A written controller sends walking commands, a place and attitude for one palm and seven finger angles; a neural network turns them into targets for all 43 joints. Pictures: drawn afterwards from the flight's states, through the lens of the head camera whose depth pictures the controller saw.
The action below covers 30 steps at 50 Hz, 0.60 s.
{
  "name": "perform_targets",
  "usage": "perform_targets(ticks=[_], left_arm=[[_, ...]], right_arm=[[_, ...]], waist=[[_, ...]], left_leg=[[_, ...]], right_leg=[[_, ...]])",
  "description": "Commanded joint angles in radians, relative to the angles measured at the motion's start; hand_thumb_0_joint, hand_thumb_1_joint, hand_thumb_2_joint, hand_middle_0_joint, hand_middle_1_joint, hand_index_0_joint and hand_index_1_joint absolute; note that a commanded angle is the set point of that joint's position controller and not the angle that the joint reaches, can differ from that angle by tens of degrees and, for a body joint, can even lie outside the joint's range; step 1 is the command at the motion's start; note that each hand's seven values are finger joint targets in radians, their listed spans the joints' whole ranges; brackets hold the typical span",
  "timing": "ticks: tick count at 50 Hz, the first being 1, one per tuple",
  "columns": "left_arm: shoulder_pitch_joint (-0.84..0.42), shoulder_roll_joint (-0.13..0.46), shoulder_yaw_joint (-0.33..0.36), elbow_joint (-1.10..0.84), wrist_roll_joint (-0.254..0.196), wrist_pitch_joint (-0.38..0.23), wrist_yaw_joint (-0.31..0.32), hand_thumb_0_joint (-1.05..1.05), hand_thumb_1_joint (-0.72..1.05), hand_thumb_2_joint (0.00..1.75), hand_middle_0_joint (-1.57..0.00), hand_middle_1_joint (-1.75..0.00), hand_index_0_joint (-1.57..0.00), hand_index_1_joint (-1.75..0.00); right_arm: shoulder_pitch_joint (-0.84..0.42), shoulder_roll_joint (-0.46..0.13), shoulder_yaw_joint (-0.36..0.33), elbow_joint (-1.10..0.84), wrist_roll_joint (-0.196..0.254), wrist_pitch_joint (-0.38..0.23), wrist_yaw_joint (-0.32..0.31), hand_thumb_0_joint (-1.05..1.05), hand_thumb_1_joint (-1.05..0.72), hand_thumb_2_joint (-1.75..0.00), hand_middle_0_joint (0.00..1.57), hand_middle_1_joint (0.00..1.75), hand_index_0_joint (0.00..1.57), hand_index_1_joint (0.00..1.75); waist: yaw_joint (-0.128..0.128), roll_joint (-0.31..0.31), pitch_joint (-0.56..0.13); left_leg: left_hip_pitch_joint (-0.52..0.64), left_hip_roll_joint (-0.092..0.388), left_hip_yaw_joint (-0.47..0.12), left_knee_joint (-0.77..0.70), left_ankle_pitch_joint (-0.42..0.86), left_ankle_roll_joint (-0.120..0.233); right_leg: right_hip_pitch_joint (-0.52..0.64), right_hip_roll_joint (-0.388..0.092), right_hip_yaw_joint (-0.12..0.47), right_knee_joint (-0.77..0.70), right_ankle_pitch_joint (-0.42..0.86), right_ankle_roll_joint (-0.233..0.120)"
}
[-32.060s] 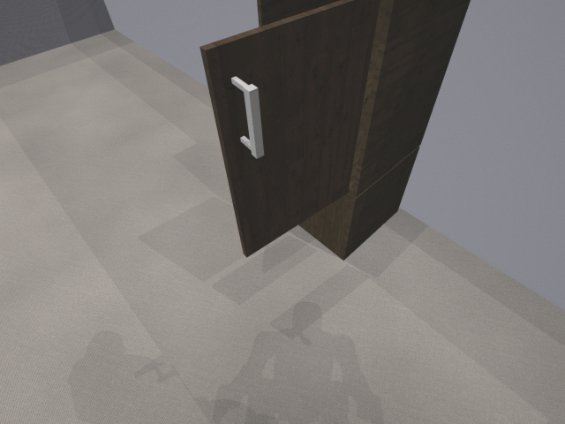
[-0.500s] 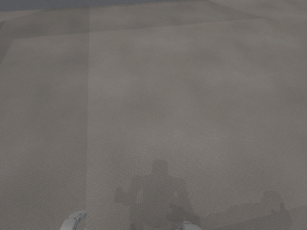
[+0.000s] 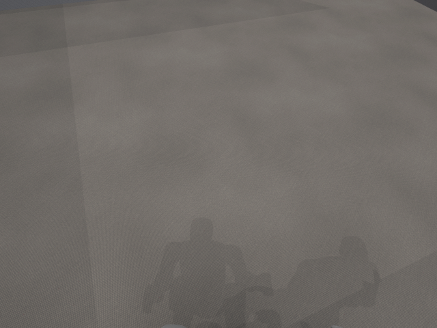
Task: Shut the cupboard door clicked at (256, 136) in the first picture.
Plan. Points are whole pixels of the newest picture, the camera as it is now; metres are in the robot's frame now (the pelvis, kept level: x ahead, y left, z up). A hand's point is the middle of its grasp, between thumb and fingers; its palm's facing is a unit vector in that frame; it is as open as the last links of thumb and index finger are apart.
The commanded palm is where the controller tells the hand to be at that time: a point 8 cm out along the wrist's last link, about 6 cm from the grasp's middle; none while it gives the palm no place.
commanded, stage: turn to face it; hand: left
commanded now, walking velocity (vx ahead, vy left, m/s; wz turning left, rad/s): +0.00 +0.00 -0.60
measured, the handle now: out of the picture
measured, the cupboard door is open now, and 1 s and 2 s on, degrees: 58 58 58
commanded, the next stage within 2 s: none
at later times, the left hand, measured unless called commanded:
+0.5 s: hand (144, 297) +0.19 +0.18 -0.16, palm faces -0.33 -0.91 -0.23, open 7.4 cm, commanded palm none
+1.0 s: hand (159, 299) +0.19 +0.15 -0.18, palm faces -0.52 -0.83 -0.19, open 7.4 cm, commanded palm none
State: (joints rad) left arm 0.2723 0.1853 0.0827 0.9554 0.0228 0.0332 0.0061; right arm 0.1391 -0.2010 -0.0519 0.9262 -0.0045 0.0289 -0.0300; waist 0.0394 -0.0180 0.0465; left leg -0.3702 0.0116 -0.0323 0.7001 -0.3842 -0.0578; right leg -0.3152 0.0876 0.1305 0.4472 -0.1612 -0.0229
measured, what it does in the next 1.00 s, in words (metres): steps on the spot, turning right: left foot, then right foot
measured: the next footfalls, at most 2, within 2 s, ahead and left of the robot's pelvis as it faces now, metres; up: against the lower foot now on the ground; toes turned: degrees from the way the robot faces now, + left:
left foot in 0.04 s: +0.05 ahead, +0.13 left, +0.00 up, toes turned -3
right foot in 0.54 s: +0.00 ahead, -0.11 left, +0.00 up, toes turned -27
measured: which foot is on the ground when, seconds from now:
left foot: up 0.00-0.02, down 0.04-0.54, up 0.56-0.96, down 0.98-1.00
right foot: down 0.00-0.04, up 0.06-0.52, down 0.54-0.98, up 1.00-1.00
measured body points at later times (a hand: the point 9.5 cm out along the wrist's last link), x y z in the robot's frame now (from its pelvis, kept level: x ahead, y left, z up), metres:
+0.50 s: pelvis +0.01 +0.02 +0.00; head +0.04 +0.01 +0.44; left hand +0.21 +0.22 -0.14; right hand -0.06 -0.23 -0.15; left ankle +0.01 +0.13 -0.74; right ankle -0.04 -0.10 -0.71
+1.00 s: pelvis +0.04 +0.02 -0.01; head +0.08 +0.01 +0.44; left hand +0.22 +0.19 -0.17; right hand -0.02 -0.25 -0.13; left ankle +0.11 +0.11 -0.74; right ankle -0.04 -0.10 -0.74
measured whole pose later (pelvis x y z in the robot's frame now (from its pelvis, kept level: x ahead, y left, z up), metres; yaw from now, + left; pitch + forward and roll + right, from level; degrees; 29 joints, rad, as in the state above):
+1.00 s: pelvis +0.04 +0.02 -0.01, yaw -37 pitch +2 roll -1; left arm 0.24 0.21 0.08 0.92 0.01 0.06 0.00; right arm 0.15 -0.21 -0.04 0.88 -0.01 0.01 -0.03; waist 0.02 -0.03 0.06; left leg -0.32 0.03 0.02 0.57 -0.29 -0.05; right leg -0.32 0.07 0.14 0.59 -0.30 0.01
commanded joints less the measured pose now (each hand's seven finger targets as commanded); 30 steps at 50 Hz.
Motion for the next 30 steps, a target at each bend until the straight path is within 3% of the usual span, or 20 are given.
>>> perform_targets(ticks=[1, 2, 3, 4, 5, 7, 8, 10, 12, 14, 17, 21, 23, 25, 26, 27, 28, 29, 30], left_arm=[[-0.046, 0.143, 0.034, -0.103, -0.014, -0.007, 0.002, 0.0, 0.9, 0.9, -0.2, -0.3, -0.2, -0.3], [-0.024, 0.097, 0.025, -0.115, -0.02, -0.007, -0.007, 0.0, 0.9, 0.9, -0.2, -0.3, -0.2, -0.3], [-0.065, 0.123, 0.027, -0.132, -0.009, -0.004, -0.009, 0.0, 0.9, 0.9, -0.2, -0.3, -0.2, -0.3], [-0.061, 0.138, 0.033, -0.13, 0.001, 0.004, -0.015, 0.0, 0.9, 0.9, -0.2, -0.3, -0.2, -0.3], [-0.042, 0.142, 0.04, -0.112, 0.008, 0.01, -0.02, 0.0, 0.9, 0.9, -0.2, -0.3, -0.2, -0.3], [-0.02, 0.136, 0.038, -0.104, 0.005, 0.018, -0.031, 0.0, 0.9, 0.9, -0.2, -0.3, -0.2, -0.3], [-0.029, 0.129, 0.035, -0.107, 0.002, 0.023, -0.034, 0.0, 0.9, 0.9, -0.2, -0.3, -0.2, -0.3], [-0.042, 0.122, 0.033, -0.117, -0.002, 0.032, -0.037, 0.0, 0.9, 0.9, -0.2, -0.3, -0.2, -0.3], [-0.069, 0.12, 0.029, -0.128, 0.0, 0.033, -0.04, 0.0, 0.9, 0.9, -0.2, -0.3, -0.2, -0.3], [-0.105, 0.109, 0.024, -0.142, -0.001, 0.034, -0.042, 0.0, 0.9, 0.9, -0.2, -0.3, -0.2, -0.3], [-0.156, 0.105, 0.015, -0.161, 0.001, 0.03, -0.043, 0.0, 0.9, 0.9, -0.2, -0.3, -0.2, -0.3], [-0.176, 0.094, 0.009, -0.166, 0.001, 0.02, -0.042, 0.0, 0.9, 0.9, -0.2, -0.3, -0.2, -0.3], [-0.155, 0.103, 0.01, -0.164, -0.002, 0.014, -0.04, 0.0, 0.9, 0.9, -0.2, -0.3, -0.2, -0.3], [-0.067, 0.13, 0.017, -0.136, 0.0, 0.005, -0.035, 0.0, 0.9, 0.9, -0.2, -0.3, -0.2, -0.3], [0.021, 0.189, 0.029, -0.109, 0.005, -0.008, -0.028, 0.0, 0.9, 0.9, -0.2, -0.3, -0.2, -0.3], [0.078, 0.305, 0.05, -0.096, 0.013, -0.022, -0.012, 0.0, 0.9, 0.9, -0.2, -0.3, -0.2, -0.3], [0.1, 0.325, 0.05, -0.083, -0.008, -0.016, 0.001, 0.0, 0.9, 0.9, -0.2, -0.3, -0.2, -0.3], [0.049, 0.296, 0.044, -0.097, -0.01, -0.013, 0.009, 0.0, 0.9, 0.9, -0.2, -0.3, -0.2, -0.3], [-0.021, 0.268, 0.044, -0.116, -0.004, -0.015, 0.016, 0.0, 0.9, 0.9, -0.2, -0.3, -0.2, -0.3]], right_arm=[[0.151, -0.134, -0.029, -0.046, -0.002, -0.04, -0.018, 0.0, -0.9, -0.9, 0.2, 0.3, 0.2, 0.3], [0.141, -0.221, -0.046, -0.068, -0.014, -0.04, -0.017, 0.0, -0.9, -0.9, 0.2, 0.3, 0.2, 0.3], [0.142, -0.235, -0.044, -0.084, -0.023, -0.034, -0.021, 0.0, -0.9, -0.9, 0.2, 0.3, 0.2, 0.3], [0.099, -0.206, -0.032, -0.095, -0.029, -0.032, -0.023, 0.0, -0.9, -0.9, 0.2, 0.3, 0.2, 0.3], [0.061, -0.178, -0.023, -0.102, -0.03, -0.038, -0.026, 0.0, -0.9, -0.9, 0.2, 0.3, 0.2, 0.3], [0.032, -0.162, -0.012, -0.119, -0.025, -0.038, -0.027, 0.0, -0.9, -0.9, 0.2, 0.3, 0.2, 0.3], [0.044, -0.16, -0.012, -0.115, -0.027, -0.038, -0.025, 0.0, -0.9, -0.9, 0.2, 0.3, 0.2, 0.3], [0.072, -0.159, -0.013, -0.107, -0.024, -0.039, -0.023, 0.0, -0.9, -0.9, 0.2, 0.3, 0.2, 0.3], [0.108, -0.158, -0.016, -0.094, -0.02, -0.04, -0.022, 0.0, -0.9, -0.9, 0.2, 0.3, 0.2, 0.3], [0.142, -0.164, -0.022, -0.079, -0.022, -0.04, -0.02, 0.0, -0.9, -0.9, 0.2, 0.3, 0.2, 0.3], [0.179, -0.175, -0.032, -0.061, -0.024, -0.037, -0.016, 0.0, -0.9, -0.9, 0.2, 0.3, 0.2, 0.3], [0.191, -0.2, -0.043, -0.045, -0.028, -0.032, -0.008, 0.0, -0.9, -0.9, 0.2, 0.3, 0.2, 0.3], [0.171, -0.208, -0.046, -0.048, -0.027, -0.031, -0.004, 0.0, -0.9, -0.9, 0.2, 0.3, 0.2, 0.3], [0.136, -0.214, -0.048, -0.054, -0.018, -0.028, 0.002, 0.0, -0.9, -0.9, 0.2, 0.3, 0.2, 0.3], [0.134, -0.188, -0.046, -0.063, -0.007, -0.027, 0.009, 0.0, -0.9, -0.9, 0.2, 0.3, 0.2, 0.3], [0.107, -0.094, -0.022, -0.11, -0.004, -0.024, 0.015, 0.0, -0.9, -0.9, 0.2, 0.3, 0.2, 0.3], [0.072, -0.128, -0.019, -0.121, -0.008, -0.004, 0.004, 0.0, -0.9, -0.9, 0.2, 0.3, 0.2, 0.3], [0.074, -0.119, -0.02, -0.112, -0.006, 0.006, 0.004, 0.0, -0.9, -0.9, 0.2, 0.3, 0.2, 0.3], [0.079, -0.112, -0.022, -0.107, -0.009, 0.004, 0.003, 0.0, -0.9, -0.9, 0.2, 0.3, 0.2, 0.3]], waist=[[-0.078, 0.003, -0.127], [-0.07, 0.278, -0.115], [-0.083, 0.246, -0.069], [-0.056, 0.165, -0.035], [-0.032, 0.187, -0.031], [-0.013, 0.175, -0.028], [-0.02, 0.178, -0.025], [-0.025, 0.173, -0.028], [-0.039, 0.161, -0.026], [-0.055, 0.186, -0.033], [-0.083, 0.211, -0.04], [-0.093, 0.243, -0.067], [-0.074, 0.248, -0.075], [-0.019, 0.177, -0.099], [0.025, 0.039, -0.151], [0.049, -0.284, -0.144], [0.057, -0.235, -0.137], [0.027, -0.159, -0.086], [0.0, -0.237, -0.07]], left_leg=[[0.353, 0.104, -0.077, -0.355, 0.126, 0.042], [0.385, 0.339, -0.316, -0.436, 0.185, 0.124], [0.292, 0.453, -0.35, -0.448, 0.302, 0.212], [0.229, 0.424, -0.273, -0.436, 0.385, 0.231], [0.225, 0.379, -0.226, -0.415, 0.505, 0.22], [0.217, 0.323, -0.08, -0.376, 0.592, 0.195], [0.222, 0.297, -0.037, -0.376, 0.592, 0.184], [0.238, 0.289, -0.005, -0.386, 0.544, 0.181], [0.288, 0.297, 0.016, -0.382, 0.56, 0.183], [0.32, 0.311, 0.034, -0.372, 0.588, 0.188], [0.362, 0.322, 0.079, -0.335, 0.656, 0.189], [0.354, 0.339, 0.124, -0.28, 0.704, 0.182], [0.331, 0.355, 0.139, -0.244, 0.683, 0.165], [0.225, 0.329, 0.184, -0.13, 0.554, 0.105], [0.12, 0.276, 0.232, 0.039, 0.431, 0.053], [-0.189, 0.105, 0.268, 0.283, -0.188, -0.009], [-0.231, 0.077, 0.114, 0.435, -0.281, -0.01], [-0.258, 0.099, 0.046, 0.5, -0.199, -0.005], [-0.306, 0.103, 0.031, 0.508, -0.149, -0.01]], right_leg=[[-0.163, -0.113, 0.177, 0.054, -0.034, -0.036], [-0.29, 0.009, 0.02, 0.258, -0.315, 0.015], [-0.277, -0.032, -0.071, 0.454, -0.438, 0.042], [-0.256, -0.063, -0.063, 0.569, -0.383, 0.054], [-0.266, -0.071, -0.068, 0.648, -0.342, 0.068], [-0.256, -0.099, -0.098, 0.708, -0.298, 0.076], [-0.246, -0.097, -0.106, 0.719, -0.27, 0.084], [-0.253, -0.106, -0.117, 0.721, -0.223, 0.093], [-0.277, -0.117, -0.134, 0.694, -0.203, 0.098], [-0.276, -0.13, -0.145, 0.632, -0.212, 0.099], [-0.239, -0.132, -0.184, 0.504, -0.237, 0.09], [-0.138, -0.11, -0.223, 0.356, -0.256, 0.062], [-0.067, -0.105, -0.228, 0.259, -0.235, 0.043], [0.123, -0.1, -0.235, 0.055, -0.046, 0.021], [0.293, -0.185, -0.126, -0.053, 0.11, -0.014], [0.436, -0.44, 0.241, -0.091, 0.453, -0.123], [0.351, -0.507, 0.28, -0.091, 0.564, -0.206], [0.286, -0.477, 0.228, -0.123, 0.379, -0.215], [0.279, -0.421, 0.232, -0.137, 0.297, -0.189]])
